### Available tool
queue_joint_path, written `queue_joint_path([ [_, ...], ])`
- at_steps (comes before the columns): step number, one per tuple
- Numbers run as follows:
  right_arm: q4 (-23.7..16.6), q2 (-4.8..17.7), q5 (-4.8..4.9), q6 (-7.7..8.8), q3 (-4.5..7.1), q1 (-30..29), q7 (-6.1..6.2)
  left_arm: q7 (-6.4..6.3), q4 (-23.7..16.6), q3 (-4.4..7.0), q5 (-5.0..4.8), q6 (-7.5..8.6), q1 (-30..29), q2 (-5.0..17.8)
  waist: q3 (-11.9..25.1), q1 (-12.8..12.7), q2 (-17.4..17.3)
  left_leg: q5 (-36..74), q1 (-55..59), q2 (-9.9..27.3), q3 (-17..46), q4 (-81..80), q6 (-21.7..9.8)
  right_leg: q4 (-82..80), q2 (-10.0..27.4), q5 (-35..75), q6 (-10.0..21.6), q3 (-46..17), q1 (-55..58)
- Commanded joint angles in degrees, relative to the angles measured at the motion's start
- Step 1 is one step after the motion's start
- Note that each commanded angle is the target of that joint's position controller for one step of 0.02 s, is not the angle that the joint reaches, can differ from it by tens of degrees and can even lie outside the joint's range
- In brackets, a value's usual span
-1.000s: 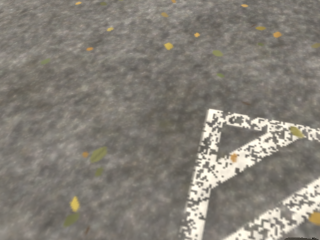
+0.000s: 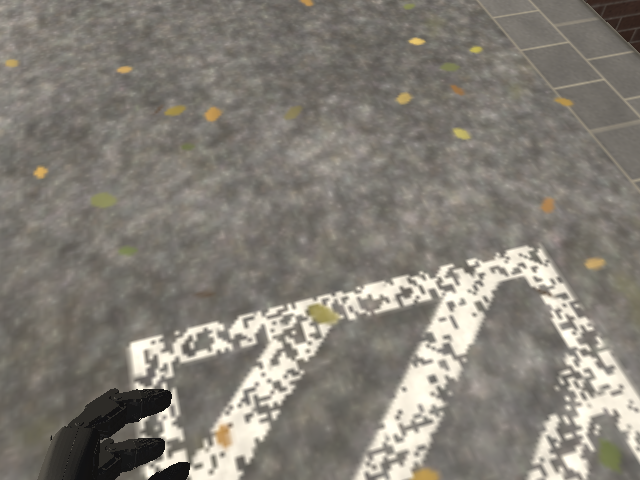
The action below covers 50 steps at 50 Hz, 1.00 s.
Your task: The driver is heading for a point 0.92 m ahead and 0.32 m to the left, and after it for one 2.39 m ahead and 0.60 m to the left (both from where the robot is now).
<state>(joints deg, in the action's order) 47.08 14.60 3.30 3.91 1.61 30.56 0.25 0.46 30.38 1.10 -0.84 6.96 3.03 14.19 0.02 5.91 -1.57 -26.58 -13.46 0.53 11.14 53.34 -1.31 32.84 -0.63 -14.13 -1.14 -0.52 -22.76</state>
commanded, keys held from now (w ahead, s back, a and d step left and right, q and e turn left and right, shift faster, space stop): w+q+shift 0.54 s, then q+shift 0.22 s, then shift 0.02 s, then e+shift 0.22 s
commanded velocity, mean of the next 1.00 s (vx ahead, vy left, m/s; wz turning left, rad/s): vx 0.72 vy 0.00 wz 0.75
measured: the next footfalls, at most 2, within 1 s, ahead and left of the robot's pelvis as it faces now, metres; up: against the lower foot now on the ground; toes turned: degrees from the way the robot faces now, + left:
left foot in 0.38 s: +0.47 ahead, +0.16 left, +0.00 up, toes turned +24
right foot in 0.78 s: +0.89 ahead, +0.25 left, +0.00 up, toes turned +53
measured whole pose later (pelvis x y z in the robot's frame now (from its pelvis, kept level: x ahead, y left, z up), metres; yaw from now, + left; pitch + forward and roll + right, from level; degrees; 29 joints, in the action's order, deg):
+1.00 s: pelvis +0.71 +0.19 +0.00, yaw +46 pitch +0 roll +0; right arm 36.8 17.3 -0.8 -0.8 2.0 6.6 2.2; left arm 1.8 38.7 1.7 0.5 3.0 11.0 14.7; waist -7.9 -1.7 0.8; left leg -29.2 -24.7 -2.3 5.2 59.2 3.9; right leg 25.0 -5.4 -1.2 1.8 -4.8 -23.1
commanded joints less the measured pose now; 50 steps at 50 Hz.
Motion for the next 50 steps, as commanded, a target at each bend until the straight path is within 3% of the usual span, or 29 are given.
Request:
queue_joint_path([
  [1,-9.8,6.8,0.67,1.64,1.15,-11.5,0.41,-0.88,3.6,4.53,0.79,-0.94,22.2,9.4,4.7,-14.3,11.0,6.7,-43.0,5.2,-4.9,26.0,-0.8,-17.5,22.8,-22.8,11.8,-31.0,39.5],
  [3,-10.4,4.5,-0.71,0.32,1.25,-14.9,-0.23,-0.53,5.3,3.42,2.01,-1.23,17.8,5.5,-3.4,-10.5,7.8,10.3,-39.6,7.9,-5.0,24.1,-1.2,-20.5,17.6,-8.8,10.1,-18.3,27.6],
  [6,-12.1,1.3,-0.27,-2.14,0.44,-16.3,-1.34,-0.20,7.2,3.24,0.92,-0.62,13.7,3.5,-7.1,-6.7,8.1,12.1,-38.5,9.8,-5.2,23.2,-0.8,-23.5,16.6,4.1,8.8,-6.5,20.0],
  [9,-14.2,2.2,-1.06,-2.36,0.15,-19.7,-2.13,-0.73,8.1,3.92,1.14,-0.06,10.0,6.5,-9.7,-4.4,6.0,20.8,-36.5,9.6,-6.5,14.8,0.3,-26.8,15.1,10.8,7.9,3.4,14.9],
  [12,-16.0,3.2,-1.78,-1.60,-0.10,-27.5,-3.84,-1.08,10.0,4.77,0.91,0.10,13.0,10.2,-11.6,-6.9,0.7,29.8,-29.7,6.9,-13.1,-0.5,-1.9,-29.2,13.2,16.8,5.9,11.4,15.8],
  [14,-16.9,4.5,-1.44,-1.06,0.42,-30.0,-4.72,-1.15,11.1,5.26,1.21,-0.36,15.3,13.7,-9.9,-6.7,1.8,29.9,-22.4,2.0,-18.5,-6.8,-4.5,-25.7,13.5,40.6,4.9,13.9,20.2],
  [16,-16.9,8.7,-0.20,-1.22,2.25,-25.6,-4.72,-1.56,11.3,6.01,1.20,-1.80,16.3,17.8,-3.7,-2.2,7.8,22.9,-14.5,-3.4,-22.1,-6.8,-6.9,-13.2,14.9,72.3,4.3,14.5,27.3],
  [17,-15.3,11.8,0.20,-1.75,3.89,-17.0,-4.55,-1.62,10.7,6.35,1.07,-2.60,15.0,19.3,1.5,2.9,10.2,19.2,-4.4,-5.3,-22.3,-6.1,-8.5,-1.1,15.7,81.1,4.5,14.3,26.7],
  [18,-11.6,16.4,-0.09,-2.61,6.37,-2.9,-3.98,-1.65,9.1,6.23,0.72,-2.63,12.7,19.1,8.4,9.8,9.0,20.7,15.7,-6.2,-19.8,-9.7,-11.2,15.6,14.7,78.6,4.1,13.2,17.9],
  [19,-8.5,18.1,0.30,-3.66,7.20,3.0,-2.74,-1.52,9.1,4.51,0.88,-1.53,14.0,13.3,7.6,9.4,-0.5,20.7,31.8,-2.6,-10.2,-12.7,-13.1,38.3,7.1,25.6,1.3,11.7,0.5],
  [20,-11.8,22.8,-1.28,-2.65,7.12,-4.2,-2.53,-0.67,4.3,1.37,0.72,0.83,21.8,4.5,15.4,-2.7,-19.4,3.8,44.2,11.1,26.0,-23.0,-25.4,61.2,-3.2,-19.1,-0.6,2.2,-21.0],
  [21,-13.9,18.1,-2.06,-1.59,6.38,-3.1,-2.55,-0.29,2.5,1.72,-0.51,3.28,14.9,10.9,23.1,2.8,-8.9,-13.0,44.4,14.1,39.9,-34.5,-25.1,59.4,-1.2,-13.2,1.9,-9.2,-24.5],
  [22,-13.3,16.5,-2.60,-0.45,6.01,-3.5,-2.47,-0.50,0.5,2.03,-2.16,3.97,8.2,12.2,12.8,2.1,-2.6,-13.1,35.5,13.8,38.8,-39.5,-21.7,54.9,0.5,-9.7,3.0,-8.5,-26.4],
  [23,-13.0,15.6,-2.65,0.64,5.65,-6.7,-2.75,-1.00,0.7,1.68,-1.54,4.06,7.2,11.0,5.6,-2.0,6.6,-7.4,23.9,12.3,34.8,-40.3,-19.8,48.9,2.7,-6.7,3.2,-8.5,-23.6],
  [24,-13.7,14.2,-3.02,1.24,5.19,-11.1,-2.64,-1.28,1.8,1.63,-0.10,3.57,8.5,10.2,2.4,-5.4,7.8,-0.2,14.8,9.8,29.0,-39.1,-19.2,44.4,4.5,-5.1,2.5,-9.0,-19.0],
  [26,-14.2,11.3,-3.38,1.36,4.18,-15.4,-2.06,-0.97,3.3,2.14,0.81,1.58,11.5,10.5,-1.6,-9.2,3.7,6.7,3.3,5.1,21.0,-40.5,-19.2,38.9,6.1,-4.1,0.5,-9.2,-13.7],
  [30,-12.2,11.2,-1.63,0.67,3.95,-16.3,0.42,-0.87,-1.2,1.12,3.64,0.88,0.1,7.1,-8.9,-7.3,2.4,35.7,-13.0,-2.9,6.2,-38.4,-14.9,16.5,2.5,8.5,-3.2,-1.4,-6.1],
  [32,-10.1,12.1,-1.49,-0.99,4.75,-12.8,1.34,-0.11,-2.4,0.54,3.61,1.27,-4.0,4.2,-5.0,-3.4,0.9,34.7,-15.9,-6.1,3.9,-34.9,-9.9,3.3,-2.8,23.0,-3.0,1.9,3.7],
  [35,-8.1,11.7,-0.94,-2.41,5.13,-9.6,2.23,0.34,-3.9,2.35,0.88,1.08,-5.7,7.1,-1.5,-2.4,-3.6,25.6,-9.0,-5.2,11.1,-29.4,-6.7,-4.8,-5.1,26.9,-3.1,-2.9,8.0],
  [37,-8.6,10.8,-0.86,-2.81,5.28,-11.2,2.66,-0.17,-3.6,3.79,0.42,1.06,-3.5,9.9,0.6,-4.6,-5.2,26.6,-2.9,-3.8,14.4,-21.3,-4.5,-7.1,-3.9,24.3,-2.2,-5.2,9.6],
  [38,-9.4,10.4,-0.98,-2.93,5.35,-13.1,2.74,-0.49,-2.1,4.49,0.72,1.09,2.4,10.8,4.4,-8.1,-5.3,30.5,-1.0,-5.1,12.9,-13.2,-2.2,-8.6,-2.8,27.4,-1.4,-4.8,15.5],
  [39,-10.4,7.5,-1.77,-2.97,4.29,-13.2,2.47,-0.59,0.0,4.70,1.56,0.94,12.2,11.4,12.8,-12.2,-4.2,25.8,-0.5,-6.5,9.2,0.5,0.4,-5.9,2.8,32.7,0.8,-6.4,26.4],
  [40,-10.4,-0.9,-3.97,-3.36,1.90,-3.5,1.94,-0.45,0.5,4.01,2.67,0.57,14.8,13.5,20.5,-6.4,13.2,-19.7,-11.4,-11.0,4.3,20.3,2.8,2.1,17.7,63.6,5.0,-20.3,41.2],
  [41,-10.2,5.2,-0.99,-3.23,2.08,8.3,0.89,0.80,2.3,4.42,3.13,0.05,16.2,14.7,30.1,-2.7,25.8,-16.4,-21.1,-10.2,5.3,35.5,4.3,-3.5,30.4,41.6,17.8,-49.1,48.2],
  [42,-7.5,9.6,-1.12,-4.42,2.76,4.3,1.01,0.77,-0.8,4.09,3.02,-0.70,9.8,11.4,27.1,-4.8,15.0,-8.9,-20.2,-5.8,4.6,37.9,6.0,-8.8,24.9,20.2,18.1,-46.9,41.0],
  [43,-8.2,10.9,-1.47,-5.35,2.96,-4.3,1.05,0.78,-0.5,2.40,2.71,-1.59,6.2,6.7,18.4,-6.1,8.7,-4.7,-19.9,-4.5,0.2,34.3,6.6,-11.4,18.8,13.0,15.3,-35.8,31.6],
  [44,-8.9,10.1,-2.56,-5.88,2.74,-8.6,1.39,1.05,0.1,1.21,2.13,-2.26,3.9,4.9,12.4,-5.2,3.3,-2.6,-17.9,-3.5,-2.1,30.2,6.6,-13.1,14.4,10.1,12.8,-30.2,22.5],
  [46,-11.7,8.4,-4.06,-5.45,2.29,-13.8,1.56,1.32,1.8,1.91,1.25,-2.84,2.1,7.4,4.0,-3.7,4.7,-0.2,-15.2,-1.1,-4.6,15.8,5.3,-14.8,9.0,16.9,11.1,-25.0,12.1],
  [50,-11.8,5.6,-4.47,-3.92,1.11,-16.9,2.51,0.90,4.2,4.05,1.10,-3.45,6.0,11.2,9.2,-4.5,7.3,-1.9,-8.9,-3.3,-5.5,-2.5,5.1,-13.1,8.9,36.3,13.6,-24.5,15.3],
])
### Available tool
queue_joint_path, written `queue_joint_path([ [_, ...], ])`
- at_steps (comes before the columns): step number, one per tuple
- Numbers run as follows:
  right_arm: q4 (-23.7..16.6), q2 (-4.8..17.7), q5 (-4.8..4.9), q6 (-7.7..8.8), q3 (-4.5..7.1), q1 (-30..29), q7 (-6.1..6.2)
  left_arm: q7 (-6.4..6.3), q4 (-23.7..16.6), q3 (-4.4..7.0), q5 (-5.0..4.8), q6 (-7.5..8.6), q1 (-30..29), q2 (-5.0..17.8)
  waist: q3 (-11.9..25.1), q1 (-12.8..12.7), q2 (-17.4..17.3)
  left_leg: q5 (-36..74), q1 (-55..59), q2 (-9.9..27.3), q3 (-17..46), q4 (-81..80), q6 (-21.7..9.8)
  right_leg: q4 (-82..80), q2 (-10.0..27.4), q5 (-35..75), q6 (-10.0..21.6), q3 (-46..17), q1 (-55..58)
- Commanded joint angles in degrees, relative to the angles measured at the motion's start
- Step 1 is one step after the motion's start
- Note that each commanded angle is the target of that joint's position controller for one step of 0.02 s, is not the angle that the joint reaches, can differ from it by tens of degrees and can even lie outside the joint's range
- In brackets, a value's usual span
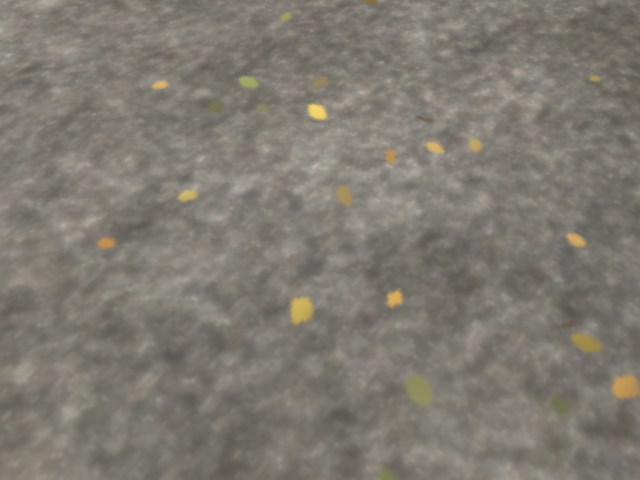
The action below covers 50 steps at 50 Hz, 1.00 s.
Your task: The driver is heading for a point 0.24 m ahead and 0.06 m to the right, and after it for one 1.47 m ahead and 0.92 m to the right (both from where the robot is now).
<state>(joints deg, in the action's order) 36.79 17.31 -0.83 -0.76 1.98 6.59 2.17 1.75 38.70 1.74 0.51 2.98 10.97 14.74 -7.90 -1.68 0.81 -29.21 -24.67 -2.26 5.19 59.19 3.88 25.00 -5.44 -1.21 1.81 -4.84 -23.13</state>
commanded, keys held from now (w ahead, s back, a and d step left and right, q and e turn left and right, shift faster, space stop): e+shift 0.96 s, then q+shift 0.04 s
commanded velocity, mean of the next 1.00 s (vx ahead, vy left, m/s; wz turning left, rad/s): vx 0.04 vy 0.00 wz -0.80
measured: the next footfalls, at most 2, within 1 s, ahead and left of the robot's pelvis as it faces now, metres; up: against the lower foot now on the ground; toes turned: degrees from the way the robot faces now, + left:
left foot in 0.18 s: +0.13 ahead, +0.11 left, +0.00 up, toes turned -17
right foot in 0.64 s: +0.02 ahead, -0.13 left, +0.00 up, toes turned -37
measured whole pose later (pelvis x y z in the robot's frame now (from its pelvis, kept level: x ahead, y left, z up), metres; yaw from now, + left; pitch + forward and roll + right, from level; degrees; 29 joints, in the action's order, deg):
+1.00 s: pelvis +0.05 -0.03 +0.01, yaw -52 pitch +3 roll +2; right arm 39.5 18.2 -0.1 0.9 4.3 5.0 0.7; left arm -1.8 32.4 4.7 -1.0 -3.3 8.8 20.1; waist -2.9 -0.4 -0.2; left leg -16.9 -27.8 -3.7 8.1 42.6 4.7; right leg 30.6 -6.5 -12.9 2.0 -13.8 -19.3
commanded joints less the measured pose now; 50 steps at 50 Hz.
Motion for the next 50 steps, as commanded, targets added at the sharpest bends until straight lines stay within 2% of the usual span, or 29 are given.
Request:
queue_joint_path([
  [1,-1.1,3.7,0.02,0.42,0.94,7.0,0.58,-0.59,-4.3,3.84,-0.64,0.01,-2.1,11.5,18.3,3.4,5.1,2.8,3.8,-1.0,1.2,-10.3,-0.6,-6.1,14.3,16.5,10.9,-21.9,15.4],
  [2,-1.0,4.6,0.30,-0.05,1.18,6.2,0.48,-0.78,-4.8,4.21,-1.12,-0.62,-2.6,12.3,17.9,3.4,5.3,4.7,4.7,-1.5,1.7,-12.0,-1.1,-7.9,14.3,5.8,10.8,-23.6,13.7],
  [5,-1.9,4.9,0.58,-0.57,1.38,1.5,-0.34,-1.65,-5.6,4.64,-1.81,-2.49,-3.1,12.2,11.7,2.6,7.0,8.9,7.2,-2.4,2.0,-18.0,-2.6,-12.7,12.1,-19.7,9.0,-26.0,5.3],
  [7,-2.0,4.5,0.66,0.26,1.48,0.7,-1.07,-2.41,-5.4,4.93,-1.91,-3.62,-1.8,12.1,10.3,2.4,8.1,10.7,10.0,-3.1,1.9,-23.6,-3.4,-13.0,10.7,-24.4,7.8,-27.2,3.4],
  [9,-0.8,4.8,1.01,1.31,1.99,3.4,-1.62,-3.13,-5.6,5.09,-2.22,-4.66,-1.4,11.7,10.8,4.0,7.7,16.3,17.1,-2.0,1.5,-33.7,-5.1,-10.7,8.4,-27.0,5.0,-26.7,0.8],
  [10,-0.4,6.9,0.63,1.52,2.74,5.3,-1.37,-3.26,-5.7,4.76,-2.32,-4.90,0.0,10.4,11.9,4.3,5.4,16.0,22.7,3.6,4.7,-38.3,-7.3,-5.9,5.8,-31.3,2.4,-24.3,-3.1],
  [11,-0.2,11.1,-1.32,1.37,3.56,5.9,-1.21,-3.26,-7.4,4.46,-2.70,-4.80,-0.6,8.7,11.8,3.5,-7.8,10.5,24.1,15.7,18.2,-43.0,-13.8,7.7,-0.2,-35.0,-0.3,-13.8,-11.8],
  [12,-1.7,10.1,-3.14,1.63,3.28,0.1,-1.27,-3.02,-6.6,5.29,-2.58,-4.24,3.1,10.7,10.5,0.7,-13.4,16.1,18.2,22.8,24.5,-45.3,-17.4,23.9,-1.8,-31.5,-2.7,-6.5,-12.6],
  [13,-3.2,6.8,-3.01,1.90,2.36,-4.2,-0.79,-2.82,-5.3,6.29,-2.21,-4.31,5.0,13.7,9.6,-1.2,-10.3,20.5,14.7,22.2,19.8,-44.5,-17.0,32.4,1.7,-27.9,-4.4,-4.3,-11.9],
  [14,-3.9,4.4,-1.84,2.06,1.75,-6.8,-0.32,-2.87,-3.8,6.51,-2.11,-4.87,6.8,13.8,9.1,-1.8,-7.6,21.3,13.6,18.5,14.2,-43.7,-15.1,36.4,2.4,-24.6,-5.5,-3.1,-11.2],
  [15,-3.9,3.9,-0.76,2.03,1.56,-7.8,0.03,-3.12,-3.1,6.27,-1.74,-5.43,8.2,12.4,9.0,-2.0,-6.9,22.3,14.7,16.6,10.9,-43.0,-14.2,41.2,3.4,-22.0,-6.6,-2.1,-12.7],
  [17,-3.7,3.8,-0.37,1.68,1.31,-6.9,0.47,-2.65,-3.9,5.51,-1.90,-6.01,7.4,10.5,7.8,-0.9,-6.7,28.2,14.9,15.4,5.0,-42.9,-15.2,47.5,5.8,-19.4,-8.6,0.7,-14.9],
  [19,-2.9,4.6,-0.68,1.10,1.74,-3.6,0.85,-2.17,-6.6,4.61,-2.44,-5.90,2.6,9.2,7.6,1.9,-6.7,30.4,18.8,15.0,1.8,-42.9,-16.4,42.9,8.2,-17.0,-10.1,2.7,-17.5],
  [21,-1.9,6.4,-0.85,0.50,2.46,-0.5,0.87,-1.57,-8.6,3.82,-2.30,-5.77,-0.6,8.3,8.8,4.1,-6.8,33.2,22.9,16.4,0.3,-42.1,-17.3,37.4,9.9,-17.0,-10.9,3.4,-17.5],
  [25,-1.4,10.0,-0.37,0.10,4.21,0.1,-0.29,-0.53,-10.5,2.88,-1.91,-5.87,-1.9,7.4,10.8,4.5,-7.9,38.7,22.3,19.0,-4.7,-40.7,-17.3,27.1,10.8,-18.4,-9.2,6.6,-9.8],
  [27,-1.1,11.0,0.37,0.37,4.89,-0.1,-1.17,-0.37,-10.7,3.22,-1.92,-6.46,-1.5,8.3,11.4,3.9,-9.0,41.2,21.5,20.0,-7.0,-39.3,-16.4,22.4,9.9,-18.7,-7.7,8.7,-5.5],
  [29,-0.7,11.2,1.63,0.97,5.40,-0.2,-1.96,-0.09,-11.1,3.68,-1.98,-7.44,-1.5,8.9,11.9,3.1,-10.0,41.8,22.0,21.4,-8.4,-36.8,-14.6,16.7,9.3,-18.7,-5.6,9.4,-2.0],
  [31,0.0,10.1,2.86,1.42,5.52,-0.5,-2.26,-0.05,-10.3,4.66,-1.96,-8.11,1.3,9.6,12.8,0.4,-8.9,38.6,19.1,20.6,-12.2,-30.0,-10.3,5.8,7.4,-12.3,-2.2,10.2,6.4],
  [32,1.5,7.7,2.68,1.69,5.10,2.9,-2.56,-0.89,-8.7,6.04,-1.72,-8.08,5.8,12.3,14.2,-1.1,-3.4,32.4,12.6,17.3,-15.5,-21.4,-6.2,0.0,6.8,-3.1,0.7,6.8,16.5],
  [33,-1.0,4.4,-0.18,1.94,3.99,2.7,-2.60,-2.17,-9.0,8.45,-1.79,-7.62,9.4,21.3,14.2,-0.8,15.5,1.8,-8.1,9.8,-19.1,-2.3,-0.1,-0.8,20.6,25.6,7.9,-14.4,30.1],
  [34,-4.2,4.1,-1.41,2.17,3.53,-2.3,-1.96,-1.66,-11.3,7.96,0.60,-5.81,6.1,22.4,18.9,-1.7,17.8,-10.6,-18.4,3.4,-7.2,8.6,2.0,-1.9,28.3,26.3,19.2,-29.0,28.7],
  [35,-4.0,7.3,-0.42,1.91,4.30,-5.5,-1.40,-0.92,-10.9,7.10,0.80,-4.37,5.5,18.5,18.5,-3.9,9.8,-7.7,-19.0,4.1,-2.1,12.6,1.0,-3.6,26.0,21.4,18.4,-23.7,27.6],
  [36,-4.3,6.9,0.46,1.99,4.28,-6.1,-0.92,-1.31,-9.9,6.64,-0.11,-3.61,3.9,17.1,15.5,-1.9,8.1,-2.4,-19.3,4.4,-0.6,11.3,-0.3,-3.9,22.4,16.0,15.4,-19.8,24.9],
  [37,-3.2,7.3,0.19,1.96,4.49,-4.5,-0.28,-1.85,-10.0,6.22,-1.45,-3.73,0.9,15.4,13.7,0.0,4.8,2.1,-19.4,5.1,0.0,8.6,-0.6,-3.7,19.8,12.1,12.6,-17.3,23.0],
  [38,-2.8,8.1,-0.28,1.91,4.79,-3.2,0.08,-2.42,-10.6,5.66,-2.05,-4.21,-2.2,14.3,13.1,1.6,5.0,5.3,-17.2,4.9,0.3,6.1,-0.4,-3.7,18.3,12.1,11.4,-15.7,19.9],
  [40,-1.6,7.2,-0.25,2.08,4.59,-1.0,-0.33,-3.16,-11.3,5.38,-1.25,-4.78,-3.8,14.1,14.4,2.8,5.6,9.3,-12.4,2.4,0.0,3.6,0.6,-3.3,16.0,13.6,11.1,-14.9,16.4],
  [44,-1.3,5.3,0.47,2.18,3.65,-2.0,-0.69,-3.90,-10.6,5.88,-1.71,-5.08,-2.9,15.2,14.7,1.9,5.9,12.2,-8.8,-0.8,1.4,-8.9,1.6,-2.4,13.8,6.2,10.1,-18.3,14.9],
  [48,-1.4,6.0,0.81,2.45,3.75,-3.0,-1.36,-3.83,-10.6,6.20,-1.68,-5.51,-3.5,15.8,13.6,1.2,8.6,12.4,-4.1,-2.6,2.9,-16.7,1.0,-1.9,12.4,-0.2,9.2,-24.0,11.7],
  [50,-0.2,6.6,0.90,2.61,3.81,-0.2,-1.81,-3.66,-10.6,5.45,-1.11,-5.61,-4.5,14.2,15.8,1.0,10.3,12.7,-0.8,-0.8,1.7,-18.8,0.4,0.7,13.4,3.6,8.7,-22.8,13.0],
])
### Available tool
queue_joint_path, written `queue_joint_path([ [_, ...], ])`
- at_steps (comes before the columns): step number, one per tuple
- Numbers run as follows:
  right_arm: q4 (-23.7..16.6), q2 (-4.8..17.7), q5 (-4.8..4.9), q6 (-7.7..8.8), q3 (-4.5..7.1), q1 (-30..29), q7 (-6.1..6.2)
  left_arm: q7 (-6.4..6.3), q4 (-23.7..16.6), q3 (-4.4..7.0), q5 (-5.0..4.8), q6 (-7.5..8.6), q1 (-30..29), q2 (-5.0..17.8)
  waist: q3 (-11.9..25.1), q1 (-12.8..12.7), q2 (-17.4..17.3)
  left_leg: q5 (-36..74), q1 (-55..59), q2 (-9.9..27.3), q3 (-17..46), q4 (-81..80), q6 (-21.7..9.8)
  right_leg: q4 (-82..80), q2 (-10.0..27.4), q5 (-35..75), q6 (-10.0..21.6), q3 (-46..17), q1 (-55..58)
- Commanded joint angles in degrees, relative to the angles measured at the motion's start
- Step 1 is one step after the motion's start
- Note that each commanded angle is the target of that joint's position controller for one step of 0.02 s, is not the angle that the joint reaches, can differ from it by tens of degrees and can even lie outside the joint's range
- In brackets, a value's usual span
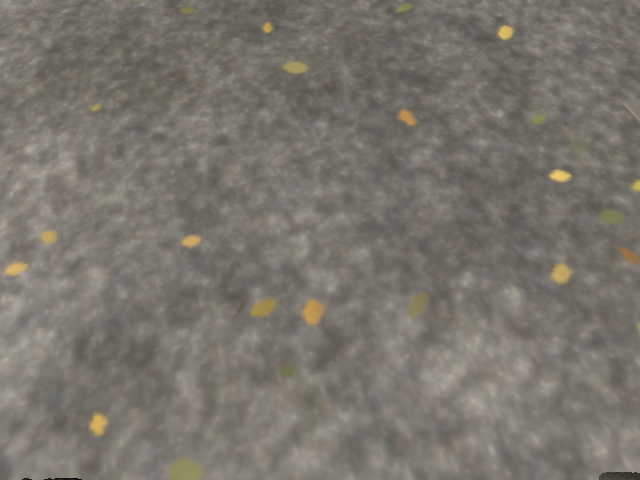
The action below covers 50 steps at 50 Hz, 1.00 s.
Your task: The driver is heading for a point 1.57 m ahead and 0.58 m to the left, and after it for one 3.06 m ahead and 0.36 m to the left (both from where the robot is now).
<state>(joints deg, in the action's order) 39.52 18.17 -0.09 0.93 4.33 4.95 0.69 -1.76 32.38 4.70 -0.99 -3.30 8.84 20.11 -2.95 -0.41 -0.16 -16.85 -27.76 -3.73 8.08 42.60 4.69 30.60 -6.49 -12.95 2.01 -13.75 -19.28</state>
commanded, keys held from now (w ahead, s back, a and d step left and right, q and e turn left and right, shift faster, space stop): q+shift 0.92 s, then e+shift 0.08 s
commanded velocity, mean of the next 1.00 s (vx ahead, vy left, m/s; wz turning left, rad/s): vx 0.00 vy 0.00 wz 0.57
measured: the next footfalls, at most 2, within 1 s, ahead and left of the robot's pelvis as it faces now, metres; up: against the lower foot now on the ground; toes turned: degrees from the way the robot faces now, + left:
left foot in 0.08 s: +0.09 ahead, +0.13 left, +0.00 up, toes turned -7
left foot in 0.78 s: +0.03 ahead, +0.19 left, +0.00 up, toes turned +33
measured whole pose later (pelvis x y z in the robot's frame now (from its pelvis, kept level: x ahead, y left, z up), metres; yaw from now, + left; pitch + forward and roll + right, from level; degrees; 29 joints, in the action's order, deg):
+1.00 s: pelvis +0.03 +0.08 +0.00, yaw +39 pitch +3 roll -2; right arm 32.8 19.2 0.4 -2.3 4.2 10.3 1.4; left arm -1.0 39.2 4.5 0.6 0.4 5.5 19.5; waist -5.1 0.3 1.5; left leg -10.8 -18.3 -3.8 5.7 27.1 -3.2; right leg 58.4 0.6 -20.3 -5.2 -4.0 -32.3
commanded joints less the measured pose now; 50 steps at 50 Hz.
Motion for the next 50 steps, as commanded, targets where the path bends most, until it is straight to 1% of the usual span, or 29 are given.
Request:
queue_joint_path([
  [1,-2.9,5.8,0.10,1.05,1.38,1.7,-0.61,0.00,-3.9,1.90,0.61,0.68,-2.0,7.7,11.5,-0.8,11.6,0.5,4.6,1.5,-2.1,-3.5,-0.9,-3.7,14.8,18.2,8.5,-13.7,9.1],
  [3,-2.9,4.0,-0.19,1.52,0.78,3.0,-1.32,0.28,-3.1,0.27,0.69,0.74,-2.6,4.6,11.2,0.3,10.6,7.3,12.6,3.2,-3.7,-12.0,-2.7,-2.1,13.9,17.1,7.4,-12.6,6.5],
  [4,-3.2,2.3,-1.02,1.67,-0.05,2.3,-1.66,0.44,-1.6,-1.11,1.30,1.09,-0.5,1.0,10.5,0.4,8.2,14.9,17.8,5.3,-1.4,-19.7,-4.0,-2.5,11.6,10.4,4.8,-10.7,4.8],
  [5,-4.2,3.7,-2.16,1.67,-0.48,0.2,-1.67,0.61,0.2,-2.09,2.88,1.57,4.4,-2.1,10.1,-3.0,-0.9,23.0,20.2,12.4,8.8,-23.7,-6.5,3.4,6.2,-3.3,1.2,-4.4,3.9],
  [6,-4.5,4.5,-2.86,1.53,-1.06,-4.2,-1.55,0.74,0.6,-1.32,3.06,1.84,8.7,0.2,6.2,-8.5,-8.8,21.9,12.9,16.4,14.4,-23.5,-13.8,2.8,3.2,-12.8,-2.1,1.0,5.3],
  [7,-5.0,3.0,-1.73,1.36,-1.19,-5.3,-1.57,0.46,0.9,-0.84,3.56,2.24,5.5,2.6,3.9,-6.3,-9.1,10.8,8.4,14.8,15.9,-25.2,-15.1,-0.5,4.9,-8.1,-3.7,2.8,8.0],
  [8,-4.8,4.1,-0.90,1.08,-0.86,-3.4,-1.57,0.31,1.0,-0.23,3.14,2.48,1.5,4.3,2.7,-3.6,-7.9,4.3,7.7,12.0,14.2,-25.6,-13.0,-1.4,4.3,-5.7,-3.5,3.8,8.8],
  [9,-4.5,7.8,0.03,0.77,0.17,-1.4,-1.44,-0.02,0.9,0.16,2.91,2.46,-0.9,4.5,2.2,-2.0,-7.5,0.9,7.5,10.8,14.4,-25.7,-11.8,-0.3,3.6,-4.9,-3.2,5.4,8.7],
  [11,-4.8,11.1,0.98,0.31,1.37,0.6,-0.69,-0.26,0.3,0.22,2.28,2.56,-1.5,3.3,1.4,-1.5,-10.0,1.4,9.8,11.2,18.1,-25.1,-12.6,0.6,2.7,-6.3,-3.4,7.6,5.4],
  [14,-5.9,9.7,1.52,-0.85,1.89,3.0,0.57,-0.11,1.4,0.46,1.22,3.76,-0.5,1.6,4.8,-0.2,-11.3,10.3,16.2,11.3,21.9,-22.2,-14.8,2.0,1.3,-9.2,-3.8,8.4,1.6],
  [17,-7.2,9.1,2.09,-2.15,2.60,2.4,1.23,0.63,2.7,0.85,0.53,4.93,1.2,0.8,8.7,-0.7,-10.2,21.0,19.9,11.3,24.2,-18.8,-15.0,-1.6,1.7,-8.1,-3.4,7.6,2.4],
  [19,-9.1,7.6,2.71,-3.16,2.49,-0.4,1.47,0.97,4.5,1.73,0.74,5.15,4.6,2.7,10.7,-2.1,-6.4,18.4,12.5,7.5,19.9,-13.7,-11.5,-8.9,6.6,1.4,-1.3,5.6,12.8],
  [20,-10.4,6.0,2.72,-3.26,2.00,0.2,1.29,0.92,4.6,2.66,1.69,4.70,3.2,6.4,8.1,-0.1,4.2,7.5,2.6,1.7,11.6,-6.6,-8.0,-11.3,13.9,9.7,3.4,-2.2,16.3],
  [21,-10.0,6.3,2.32,-3.02,2.14,3.9,0.83,0.92,3.9,2.95,3.04,4.62,0.9,7.2,6.6,1.3,15.1,-13.2,-5.6,-3.4,2.9,3.6,-4.4,-13.1,24.8,24.6,10.6,-11.2,18.8],
  [22,-8.5,9.9,1.36,-2.84,3.45,6.4,0.44,0.56,2.6,2.06,3.18,4.76,-0.9,4.5,6.7,1.6,10.2,-17.4,-7.9,0.6,2.1,16.2,-2.2,-11.6,29.4,32.2,13.6,-10.6,18.3],
  [24,-7.2,9.4,1.74,-3.58,3.81,7.1,-0.10,-0.48,1.8,1.37,1.77,4.51,-3.9,2.6,5.2,2.7,3.8,-11.3,-9.0,3.4,0.1,23.3,-0.3,-9.8,24.3,30.5,10.6,-1.0,16.9],
  [26,-8.2,5.7,2.03,-3.93,2.36,4.6,-0.84,-1.12,2.6,1.43,1.16,4.12,-2.5,3.6,3.3,0.5,5.5,-5.6,-12.5,5.5,-3.2,22.1,1.1,-9.7,21.0,33.5,9.3,6.0,18.8],
  [28,-10.2,4.7,2.37,-3.74,1.58,1.3,-1.58,-1.33,3.2,1.80,1.89,3.22,0.5,4.8,3.4,-2.1,6.9,-3.6,-12.7,6.7,-6.6,18.2,1.8,-10.2,20.8,34.4,10.1,9.3,20.5],
  [31,-12.5,3.8,1.98,-3.66,0.83,-1.0,-2.52,-0.69,3.7,2.44,1.70,2.38,1.4,7.2,4.3,-3.5,7.4,-3.1,-8.8,8.2,-9.1,10.2,1.2,-10.4,22.4,33.0,10.3,12.7,21.1],
  [37,-12.1,6.6,1.78,-5.44,2.55,3.8,-2.68,1.67,4.7,3.33,-0.95,3.85,-1.1,8.7,6.2,0.4,8.5,0.7,7.4,5.0,-14.6,-6.9,-4.1,-1.5,23.3,34.7,5.2,21.2,16.6],
  [38,-10.6,7.9,1.57,-5.51,3.61,8.9,-2.10,1.86,5.2,3.04,-1.33,4.18,-1.2,7.3,8.4,3.3,6.3,5.6,16.2,2.9,-14.4,-12.8,-6.4,6.7,21.1,35.0,2.5,24.0,12.8],
  [39,-9.5,13.0,1.57,-5.29,5.53,15.4,-0.82,2.12,5.3,2.59,-0.46,4.82,0.9,5.8,11.0,6.2,-2.0,26.5,30.7,6.0,-4.9,-16.8,-10.8,19.7,16.8,21.0,-2.4,25.6,0.2],
  [40,-11.2,20.5,1.36,-4.76,6.52,14.9,0.03,2.40,1.6,0.79,3.35,5.24,0.1,0.5,13.0,2.5,-20.0,53.2,41.2,20.9,19.4,-14.3,-21.3,37.5,7.5,-27.2,-7.3,23.5,-20.1],
  [41,-12.3,17.3,-0.86,-2.79,5.47,14.2,-1.09,2.05,1.2,0.99,3.01,5.30,-2.9,3.1,21.1,6.1,-12.9,41.0,37.5,26.3,27.8,-19.4,-28.5,44.7,5.8,-28.3,-7.2,9.3,-21.8],
  [42,-11.7,14.9,-0.43,-1.56,4.69,11.7,-1.47,1.66,0.8,1.37,1.18,5.15,-5.9,5.0,15.7,5.2,-7.6,30.8,33.1,23.6,22.8,-21.8,-26.0,44.4,7.3,-23.5,-5.9,7.7,-22.8],
  [43,-11.0,13.0,1.12,-1.16,4.28,8.7,-1.07,1.10,0.8,1.45,1.03,5.09,-6.0,5.0,10.2,2.9,-5.0,22.4,28.5,19.5,18.9,-22.9,-22.3,40.1,8.4,-18.0,-5.0,7.6,-23.1],
  [44,-11.5,11.5,1.94,-1.44,3.68,5.6,-0.56,0.39,1.5,1.66,1.73,4.86,-5.5,5.5,7.7,1.4,-3.6,18.9,24.7,17.1,16.6,-23.4,-19.8,36.0,9.1,-14.0,-4.9,7.3,-21.8],
  [46,-12.6,11.2,1.17,-2.11,3.27,1.7,0.62,0.35,2.5,1.71,2.30,4.56,-3.6,5.3,7.5,-0.9,-4.9,21.9,18.0,13.6,13.3,-23.3,-18.3,32.5,6.9,-8.5,-6.0,7.9,-15.3],
  [50,-10.7,8.0,0.04,-2.23,1.52,2.5,1.50,0.66,5.7,0.14,1.25,3.54,0.9,2.1,11.4,0.0,-5.7,28.4,17.2,13.1,6.1,-20.8,-17.6,24.8,8.0,-4.2,-8.3,11.1,-8.2],
])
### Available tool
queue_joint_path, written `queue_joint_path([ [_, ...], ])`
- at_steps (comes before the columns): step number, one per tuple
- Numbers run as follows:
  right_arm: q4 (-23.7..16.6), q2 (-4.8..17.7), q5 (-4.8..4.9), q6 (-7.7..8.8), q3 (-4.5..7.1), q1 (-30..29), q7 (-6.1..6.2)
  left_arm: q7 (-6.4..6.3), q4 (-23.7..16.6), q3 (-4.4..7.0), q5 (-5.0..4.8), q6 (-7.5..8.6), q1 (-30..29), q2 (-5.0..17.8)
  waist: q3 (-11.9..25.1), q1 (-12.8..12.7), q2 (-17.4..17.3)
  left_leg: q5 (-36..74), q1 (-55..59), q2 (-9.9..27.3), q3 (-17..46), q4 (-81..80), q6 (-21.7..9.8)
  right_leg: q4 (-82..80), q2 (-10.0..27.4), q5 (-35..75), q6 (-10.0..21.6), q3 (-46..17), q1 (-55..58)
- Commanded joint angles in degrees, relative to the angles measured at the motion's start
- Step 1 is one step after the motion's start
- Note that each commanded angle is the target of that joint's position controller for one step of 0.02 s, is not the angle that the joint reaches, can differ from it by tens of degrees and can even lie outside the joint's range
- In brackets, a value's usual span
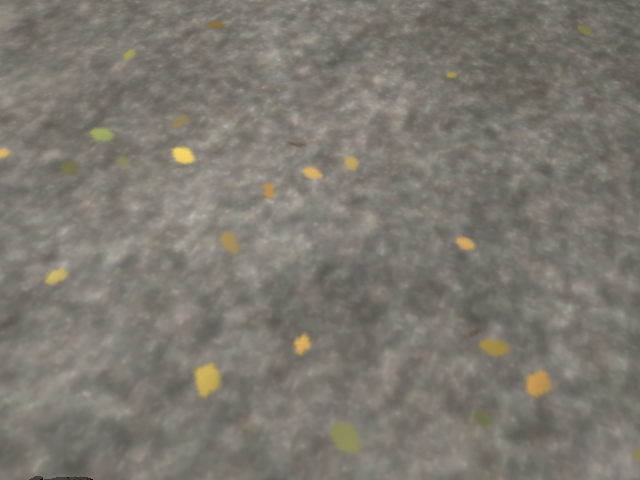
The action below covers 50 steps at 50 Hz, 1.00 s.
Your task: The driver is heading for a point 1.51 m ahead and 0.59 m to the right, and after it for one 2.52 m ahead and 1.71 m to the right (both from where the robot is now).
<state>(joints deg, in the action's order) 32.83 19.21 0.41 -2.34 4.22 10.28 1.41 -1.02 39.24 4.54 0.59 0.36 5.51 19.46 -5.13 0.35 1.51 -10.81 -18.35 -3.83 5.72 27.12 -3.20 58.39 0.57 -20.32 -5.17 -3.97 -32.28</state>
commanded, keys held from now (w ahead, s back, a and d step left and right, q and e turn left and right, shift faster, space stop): e+shift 0.12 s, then w+e+shift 0.82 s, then w+q+shift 0.06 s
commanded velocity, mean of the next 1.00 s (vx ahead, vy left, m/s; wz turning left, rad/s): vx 0.65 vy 0.00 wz -0.65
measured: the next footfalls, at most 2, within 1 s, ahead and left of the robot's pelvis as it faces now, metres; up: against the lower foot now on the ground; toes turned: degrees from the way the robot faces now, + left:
right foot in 0.26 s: +0.04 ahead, -0.13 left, +0.00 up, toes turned -6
left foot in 0.66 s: +0.50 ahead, +0.01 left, +0.00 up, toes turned -31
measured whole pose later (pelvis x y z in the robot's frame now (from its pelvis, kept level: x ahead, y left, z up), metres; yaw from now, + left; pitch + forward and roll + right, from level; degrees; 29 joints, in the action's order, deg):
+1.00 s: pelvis +0.51 -0.19 -0.02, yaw -44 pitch +1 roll +5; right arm 48.1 20.3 0.2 5.8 5.6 24.8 0.3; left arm 2.3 30.6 2.3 -1.7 1.2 3.0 18.8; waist -2.2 6.3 1.0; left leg -22.9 10.7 -0.2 -12.7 12.6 4.3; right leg 54.8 7.8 -2.8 3.1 0.9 -47.9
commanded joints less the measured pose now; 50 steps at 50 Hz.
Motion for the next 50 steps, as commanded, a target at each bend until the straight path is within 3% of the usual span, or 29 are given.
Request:
queue_joint_path([
  [1,-3.3,6.0,-0.75,1.07,1.05,-2.7,0.70,0.03,-1.2,-0.13,-0.47,-0.35,4.0,2.1,13.5,-0.3,-8.3,20.3,6.8,12.9,7.6,-5.5,-9.4,-5.1,1.6,3.8,-1.1,1.7,6.8],
  [4,-0.8,2.2,-2.28,1.70,-0.96,-2.7,-0.29,0.66,-1.2,-1.03,-0.80,-0.57,3.0,1.1,10.7,1.1,-10.1,9.0,2.7,13.3,6.2,-7.5,-8.9,-13.2,3.5,5.4,0.2,2.2,13.9],
  [6,0.3,4.6,-2.53,1.98,-0.53,-3.1,-0.87,0.82,-2.4,-0.52,-1.35,-0.55,1.7,3.6,6.7,1.6,-10.7,2.5,1.3,14.4,7.1,-7.8,-9.2,-16.1,2.6,2.9,1.6,3.5,14.2],
  [8,1.3,9.8,-1.03,2.10,1.26,-0.2,-1.00,1.04,-3.0,-0.32,-2.39,-0.07,2.7,5.1,5.3,3.0,-11.3,-24.3,2.8,16.1,11.0,-11.2,-9.3,-17.0,0.4,-0.9,4.2,6.7,11.5],
  [9,1.7,10.4,-0.37,2.47,1.42,0.2,-0.99,1.25,-3.0,-0.36,-2.88,0.36,3.1,5.1,3.5,2.9,-11.6,-33.0,2.8,17.7,13.8,-12.6,-9.2,-17.6,0.7,-2.9,5.8,6.9,9.9],
  [11,2.2,9.1,0.74,3.52,1.13,-0.6,-0.88,1.67,-1.6,-0.73,-3.27,1.40,6.3,3.3,0.4,0.9,-9.8,-36.0,3.2,19.4,15.0,-12.7,-8.7,-21.8,1.5,-5.4,9.4,7.0,9.6],
  [13,0.9,5.7,1.18,4.50,0.50,-5.5,-0.81,1.94,3.2,-0.36,-3.30,2.56,17.0,2.5,0.2,-4.0,-5.2,-30.3,-3.1,15.6,7.3,-4.3,-5.7,-30.0,1.6,-4.5,13.4,5.4,20.8],
  [14,-1.2,1.8,0.52,5.15,-0.40,-9.6,-0.84,1.80,6.1,0.64,-2.89,3.32,26.0,5.2,1.8,-6.9,4.9,-22.8,-12.4,9.1,-2.2,14.3,-2.0,-36.6,8.2,-11.6,16.7,-8.4,29.9],
  [15,-6.0,0.4,1.41,7.17,-0.90,-14.4,-1.21,2.75,5.8,2.50,-2.00,4.77,29.1,11.8,-0.7,-7.8,16.7,-19.0,-31.1,-1.2,-6.0,29.9,1.9,-49.5,18.1,-26.2,26.0,-41.1,37.7],
  [16,-5.5,2.8,2.31,9.08,-0.40,-14.3,-1.57,3.05,4.1,1.74,-0.97,5.68,26.2,8.9,-2.0,-7.2,9.9,-18.4,-38.0,1.3,0.4,35.8,1.0,-51.8,20.2,-26.6,26.8,-44.9,41.2],
  [17,-5.2,3.1,2.39,10.47,-0.34,-13.9,-2.36,2.73,3.2,1.03,-0.79,6.19,24.2,6.3,-2.2,-5.9,7.6,-12.6,-39.9,2.9,1.7,37.3,0.6,-50.2,18.1,-18.8,25.1,-40.0,43.5],
  [19,-4.6,3.0,0.02,11.67,-0.28,-14.7,-3.12,2.15,2.8,0.66,-1.86,5.50,25.3,4.8,-0.2,-5.9,1.5,-7.2,-40.2,3.8,0.4,34.3,1.3,-48.3,14.3,-9.2,22.7,-31.3,46.1],
  [21,-4.3,2.0,-0.05,11.50,-0.16,-15.2,-3.91,1.15,2.8,-0.76,-2.39,4.16,26.3,0.9,0.1,-5.2,2.9,-2.9,-35.6,4.1,-0.8,27.7,3.0,-48.4,10.9,-2.7,20.6,-24.9,42.6],
  [26,-5.8,-1.4,0.33,11.50,-1.17,-21.9,-4.92,-1.41,2.0,-0.03,-2.47,2.50,24.4,4.4,-2.0,-6.1,6.5,8.8,-15.4,-0.4,-5.8,8.5,6.6,-49.7,6.4,5.1,18.0,-17.3,21.2],
  [29,-5.7,2.0,1.75,11.42,0.16,-19.8,-4.27,-1.59,2.1,0.47,-3.42,2.90,23.5,5.4,-1.0,-4.2,9.1,10.8,-3.7,0.6,-3.3,3.8,6.8,-48.6,7.8,9.3,15.6,-19.4,18.4],
  [31,-4.6,5.8,2.32,11.32,1.97,-13.0,-3.12,-1.30,1.5,0.85,-3.15,2.78,21.6,6.1,3.2,0.1,10.5,5.0,4.8,0.0,-4.1,2.9,5.2,-40.0,7.7,28.5,13.2,-19.3,20.9],
  [32,-2.7,7.7,2.64,11.01,3.13,-3.8,-2.19,-0.91,0.7,0.79,-2.27,2.51,20.0,6.1,9.5,5.2,9.7,3.3,16.2,1.0,-4.0,3.0,3.8,-27.9,4.7,37.0,11.1,-16.7,18.9],
  [33,-0.4,9.4,2.52,10.19,3.86,10.3,-1.19,-0.46,-1.4,0.09,-0.46,2.54,17.6,4.1,20.3,11.9,7.5,-2.7,35.9,7.3,0.7,8.1,1.4,-10.9,2.2,33.5,9.5,-15.8,9.4],
  [34,1.6,13.7,0.19,9.55,4.15,18.1,-1.24,-0.34,-3.4,-2.60,-1.34,3.37,25.5,-6.7,33.1,7.4,-16.2,-30.8,54.5,25.0,31.8,-0.4,-7.0,11.9,-5.0,-5.9,7.8,-11.3,-7.1],
  [35,1.4,11.2,-0.45,9.74,3.31,15.7,-2.13,-0.39,-4.1,-2.84,-5.28,3.78,25.9,-3.1,31.0,6.1,-27.2,-44.6,50.6,28.6,50.4,-12.4,-8.8,22.7,-2.0,-8.9,7.6,-8.9,-15.1],
  [36,1.0,6.7,0.21,9.31,2.44,10.9,-1.55,-0.38,-4.2,-1.62,-5.65,3.68,19.1,1.7,18.5,7.2,-20.6,-40.9,41.8,26.7,40.7,-13.2,-7.2,25.5,1.4,-3.8,7.7,-5.5,-19.9],
  [37,2.1,5.2,0.08,8.84,2.05,9.8,-1.14,-0.08,-4.5,-1.52,-4.25,3.59,14.6,2.7,12.6,7.0,-11.6,-29.3,34.1,25.0,30.5,-11.9,-6.4,24.3,4.0,-0.6,8.2,-3.7,-18.9],
  [38,3.5,4.1,-0.92,8.44,1.76,8.6,-1.02,0.43,-5.1,-1.47,-2.74,3.49,11.2,2.1,8.4,5.5,-6.1,-19.0,25.7,23.0,22.9,-12.2,-6.0,21.9,6.1,1.2,8.4,-3.0,-15.8],
  [39,4.4,2.5,-1.80,8.55,1.14,7.0,-0.83,1.03,-5.9,-1.29,-2.64,2.84,10.2,1.1,5.5,3.4,-6.5,-13.7,19.6,21.4,17.3,-13.5,-5.7,20.2,7.9,2.1,8.5,-3.4,-13.1],
  [41,6.1,0.2,-0.79,8.93,0.58,4.1,-0.97,1.70,-7.4,-1.87,-3.73,1.00,8.9,-1.6,1.5,1.0,-8.2,-8.3,13.9,21.0,9.1,-16.3,-5.2,18.0,10.3,0.4,8.3,-3.1,-13.0],
  [43,7.0,1.2,-0.01,9.27,0.80,2.1,-1.12,1.93,-9.1,-2.39,-3.19,0.01,7.2,-2.4,-1.4,-0.9,-6.9,-2.2,10.6,21.6,2.6,-18.8,-5.1,16.5,11.3,2.7,7.5,-2.7,-15.4],
  [46,7.0,4.6,-0.57,9.61,1.50,-1.1,-0.85,2.87,-10.0,-2.51,-2.61,0.20,5.1,-0.7,-3.4,-2.7,-4.5,3.4,7.6,18.6,-9.1,-21.9,-3.8,7.7,11.0,14.5,6.5,-0.6,-13.0],
  [49,9.5,7.1,-0.14,9.86,1.86,6.8,-1.34,3.98,-11.2,-3.35,-1.96,1.48,-3.3,-1.8,-6.0,1.4,2.3,7.4,7.3,17.1,-14.7,-25.7,-3.6,-7.8,7.0,22.8,9.1,4.5,-4.0],
  [50,10.4,8.8,0.25,9.56,2.07,9.2,-1.65,4.30,-11.8,-3.33,-2.24,2.04,-5.3,-1.7,-6.9,1.5,2.3,13.6,9.8,18.0,-14.8,-26.0,-4.2,-12.0,4.9,21.5,10.2,5.9,-2.0],
])
Velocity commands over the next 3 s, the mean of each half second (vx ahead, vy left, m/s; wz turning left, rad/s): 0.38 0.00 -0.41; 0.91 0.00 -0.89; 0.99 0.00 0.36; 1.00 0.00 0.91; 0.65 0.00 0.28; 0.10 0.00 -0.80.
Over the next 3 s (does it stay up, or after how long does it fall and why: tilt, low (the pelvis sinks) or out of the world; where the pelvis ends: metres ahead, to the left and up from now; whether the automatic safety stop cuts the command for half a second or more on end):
stays up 1.64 -0.74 0.00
